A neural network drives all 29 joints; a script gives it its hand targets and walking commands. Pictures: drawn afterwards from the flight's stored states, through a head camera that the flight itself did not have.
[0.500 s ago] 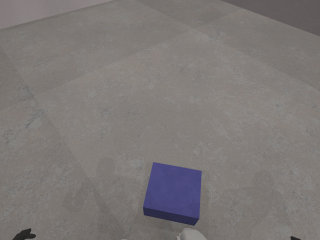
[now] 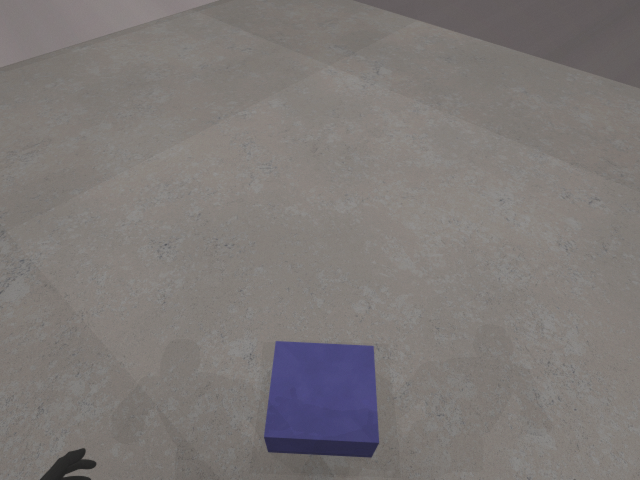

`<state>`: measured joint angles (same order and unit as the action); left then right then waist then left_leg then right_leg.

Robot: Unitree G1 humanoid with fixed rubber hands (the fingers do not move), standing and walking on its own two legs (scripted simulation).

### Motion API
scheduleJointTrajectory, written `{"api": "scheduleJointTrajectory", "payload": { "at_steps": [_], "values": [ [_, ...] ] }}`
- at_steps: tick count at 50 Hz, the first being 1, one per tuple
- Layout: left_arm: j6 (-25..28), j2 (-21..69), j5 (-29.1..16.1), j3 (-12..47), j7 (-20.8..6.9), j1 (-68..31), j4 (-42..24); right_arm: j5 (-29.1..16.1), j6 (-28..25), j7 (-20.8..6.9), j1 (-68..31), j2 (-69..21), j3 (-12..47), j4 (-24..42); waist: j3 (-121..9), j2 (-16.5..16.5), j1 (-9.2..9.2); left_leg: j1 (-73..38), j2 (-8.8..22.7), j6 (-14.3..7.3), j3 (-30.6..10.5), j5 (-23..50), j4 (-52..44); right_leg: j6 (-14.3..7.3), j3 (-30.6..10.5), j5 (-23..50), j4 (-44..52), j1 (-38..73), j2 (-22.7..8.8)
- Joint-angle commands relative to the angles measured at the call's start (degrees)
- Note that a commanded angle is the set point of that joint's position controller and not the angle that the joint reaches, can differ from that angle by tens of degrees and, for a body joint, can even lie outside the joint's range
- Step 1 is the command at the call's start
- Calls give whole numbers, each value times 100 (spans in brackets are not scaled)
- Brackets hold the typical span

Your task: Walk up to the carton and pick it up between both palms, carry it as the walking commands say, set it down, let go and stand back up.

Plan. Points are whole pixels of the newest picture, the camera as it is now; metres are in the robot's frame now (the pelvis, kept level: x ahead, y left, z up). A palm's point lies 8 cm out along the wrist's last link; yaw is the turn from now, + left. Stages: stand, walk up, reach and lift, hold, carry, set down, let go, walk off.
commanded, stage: walk up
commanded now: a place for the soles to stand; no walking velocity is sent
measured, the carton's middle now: (322, 397) +0.47 -0.01 -0.67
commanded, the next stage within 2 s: reach and lift in 1.60 s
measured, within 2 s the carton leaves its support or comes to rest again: neither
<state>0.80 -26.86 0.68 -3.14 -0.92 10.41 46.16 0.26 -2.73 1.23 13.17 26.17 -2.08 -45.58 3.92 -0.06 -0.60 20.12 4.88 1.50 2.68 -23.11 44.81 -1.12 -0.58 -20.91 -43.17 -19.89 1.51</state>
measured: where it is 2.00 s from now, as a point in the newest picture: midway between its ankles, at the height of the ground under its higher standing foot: outside the picture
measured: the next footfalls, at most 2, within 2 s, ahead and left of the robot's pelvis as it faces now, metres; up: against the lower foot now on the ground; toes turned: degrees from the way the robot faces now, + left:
none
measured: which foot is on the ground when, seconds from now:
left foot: down 0.00-1.00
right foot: down 0.00-1.00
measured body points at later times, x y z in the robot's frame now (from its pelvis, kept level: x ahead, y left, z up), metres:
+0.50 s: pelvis -0.01 +0.00 +0.02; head +0.02 +0.00 +0.46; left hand +0.15 +0.33 -0.08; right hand +0.09 -0.36 -0.07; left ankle +0.01 +0.14 -0.71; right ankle +0.01 -0.12 -0.71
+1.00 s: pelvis -0.03 +0.00 +0.02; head +0.00 +0.00 +0.47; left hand +0.12 +0.31 -0.09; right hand +0.05 -0.35 -0.08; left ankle +0.01 +0.13 -0.71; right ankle +0.01 -0.12 -0.71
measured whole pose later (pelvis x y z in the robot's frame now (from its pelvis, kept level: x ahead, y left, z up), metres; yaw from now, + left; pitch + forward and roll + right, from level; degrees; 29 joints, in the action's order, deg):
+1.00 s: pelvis -0.03 +0.00 +0.02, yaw -5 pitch -1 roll +1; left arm -1.8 -24.7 0.8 -2.4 -2.0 6.2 52.6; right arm 0.6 -1.4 0.9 7.8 25.5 -2.3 -53.9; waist 4.6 -0.9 0.1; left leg 16.2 1.8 0.9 1.1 -14.3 32.6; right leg -0.4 -4.5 -13.1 -33.5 -19.1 2.3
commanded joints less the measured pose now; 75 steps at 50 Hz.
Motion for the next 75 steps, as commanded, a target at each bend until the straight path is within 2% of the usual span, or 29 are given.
{"api": "scheduleJointTrajectory", "payload": {
  "at_steps": [1, 2, 3, 4, 6, 11, 15, 16, 17, 19, 23, 29, 31, 33, 37, 39, 41, 42, 43, 44, 45, 46, 47, 48, 50, 52, 55, 59, 75],
  "values": [
    [130, -1277, -16, -241, -2, -113, -146, -73, -12, 22, -187, 973, -237, 180, -362, -383, -55, -92, -160, -297, -97, -43, -478, -997, -1947, 1280, 1495, 38, -1316],
    [119, -1215, -19, -175, 15, -296, -122, -64, -39, 0, -163, 919, -230, 84, -426, -322, -98, -434, -149, -322, -111, 235, -832, -874, -1625, 1413, 1401, -91, -1155],
    [102, -1097, -32, -123, 32, -411, -77, -43, -78, -14, -208, 930, -230, 6, -492, -285, -104, -650, -48, -362, -218, 691, -1084, -625, -1321, 1565, 1265, -85, -935],
    [94, -1006, -38, -84, 33, -416, -5, -13, -104, -19, -252, 1038, -240, -36, -538, -202, -78, -759, 213, -442, -427, 1135, -1257, -409, -1050, 1726, 1079, -45, -727],
    [71, -1032, -39, -103, 27, -385, 119, -28, -111, -17, -308, 1191, -250, -117, -639, -91, 4, -703, 498, -598, -614, 1530, -1345, -271, -782, 1775, 881, 266, -533],
    [35, -982, -31, -62, -6, -540, 322, -46, -49, -14, -692, 1068, -194, -292, -575, -92, 29, -719, 332, -454, -303, 1086, -1517, -362, -992, 1709, 1271, 300, -643],
    [21, -961, -26, -25, -14, -693, 465, -31, -27, -38, -812, 1049, -169, -476, -579, -142, 21, -939, 341, -445, -260, 1036, -1716, -316, -1046, 1594, 1512, 239, -627],
    [-52, -1144, -8, -92, -35, -745, 422, -95, 10, -12, -814, 1220, -234, -504, -327, -218, 17, -737, 385, -503, -327, 1649, -1474, -337, -1047, 2254, 1293, 97, -591],
    [-84, -1134, -20, -105, -39, -678, 415, -116, 27, -1, -741, 1217, -245, -499, -522, -167, 24, -831, 420, -538, -317, 1923, -1414, -353, -1004, 2491, 1193, 204, -577],
    [-123, -1064, -11, -112, -55, -644, 378, -106, 54, 9, -720, 1219, -276, -512, -763, -88, 39, -925, 473, -587, -312, 1982, -1423, -340, -905, 2590, 1083, 293, -523],
    [-181, -1040, 24, -134, -96, -697, 311, -72, 110, 15, -837, 1232, -315, -493, -737, -8, 67, -788, 498, -627, -309, 1250, -1520, -346, -921, 1971, 1146, 160, -488],
    [-214, -1130, 49, -153, -127, -780, 231, -31, 130, -18, -769, 1055, -274, -542, -576, -413, 25, -652, 46, -482, -173, 178, -1463, -513, -1537, 856, 1883, -88, -686],
    [-223, -1063, 43, -138, -132, -836, 217, -1, 103, -26, -682, 1099, -282, -600, -517, -308, -8, -675, 165, -505, -338, 102, -1751, -417, -1447, 534, 1862, -149, -605],
    [-216, -975, 41, -128, -143, -809, 227, 21, 78, -31, -643, 1225, -313, -634, -487, -56, -1, -717, 444, -583, -576, 83, -2048, -297, -1225, 359, 1680, -219, -463],
    [-210, -853, 51, -166, -165, -501, 338, 38, 84, -30, -762, 1383, -373, -573, -475, 445, 126, -521, 932, -850, -880, 146, -2372, -159, -583, 323, 1006, 21, -114],
    [-225, -810, 72, -201, -174, -311, 378, 48, 104, -19, -879, 1391, -389, -477, -425, 616, 191, -225, 1064, -946, -868, 177, -2317, -153, -405, 158, 690, 233, -78],
    [-226, -832, 86, -233, -182, -252, 375, 48, 142, -11, -923, 1293, -368, -410, -269, 396, 209, -9, 829, -794, -570, 7, -1948, -245, -581, 189, 1075, 259, -223],
    [-214, -934, 87, -245, -182, -352, 330, 21, 167, -7, -860, 1170, -339, -399, -136, -80, 142, -38, 425, -603, -208, -298, -1534, -374, -1085, 270, 1702, -4, -496],
    [-189, -1089, 73, -261, -177, -489, 257, -23, 186, -5, -803, 965, -286, -400, -151, -599, 79, -179, -118, -408, 16, -450, -941, -604, -1839, 189, 2244, -254, -821],
    [-175, -1186, 55, -268, -146, -596, 218, -40, 196, -4, -669, 824, -247, -427, -220, -873, 12, -243, -437, -317, 28, -331, -634, -807, -2263, 208, 2486, -219, -1067],
    [-172, -1209, 59, -255, -98, -770, 167, -41, 199, -5, -444, 794, -241, -512, -326, -896, -70, -419, -452, -310, -99, -296, -628, -917, -2246, 347, 2426, -167, -1179],
    [-171, -1104, 51, -211, -60, -935, 146, -40, 166, -1, -301, 782, -237, -597, -440, -805, -154, -694, -402, -334, -201, 8, -923, -841, -2020, 538, 2298, -177, -1124],
    [-174, -962, 24, -162, -50, -989, 188, -14, 122, 5, -252, 796, -226, -656, -527, -642, -204, -896, -275, -356, -343, 435, -1459, -619, -1764, 588, 2173, -138, -977],
    [-179, -836, -14, -121, -57, -974, 228, 37, 79, 5, -324, 952, -238, -667, -555, -372, -163, -893, 9, -397, -643, 483, -1903, -369, -1490, 459, 2003, -94, -751],
    [-187, -801, 1, -133, -85, -781, 326, 61, 37, -21, -597, 1212, -247, -649, -441, 7, 68, -565, 407, -540, -1162, 270, -2247, -201, -1091, -34, 1831, 72, -438],
    [-166, -775, 17, -149, -102, -677, 441, 23, 28, -37, -755, 1119, -202, -656, -396, 33, 145, -390, 393, -516, -1112, 432, -2270, -211, -1019, 61, 1933, 351, -438],
    [-128, -788, -2, -150, -98, -769, 520, 0, 0, -46, -701, 1030, -161, -726, -526, 44, 95, -527, 256, -440, -893, 1031, -2183, -278, -1064, 762, 1965, 536, -566],
    [-123, -747, -19, -128, -85, -866, 601, -14, -3, -41, -738, 995, -140, -765, -674, 57, 81, -705, 288, -420, -853, 1446, -2192, -249, -943, 1305, 1929, 676, -574],
    [-122, -747, -6, -82, -72, -994, 807, -13, 76, -64, -972, 958, -141, -869, -677, -24, 43, -1018, 265, -371, -754, 1515, -2324, -200, -913, 1409, 2222, 678, -647]
  ]
}}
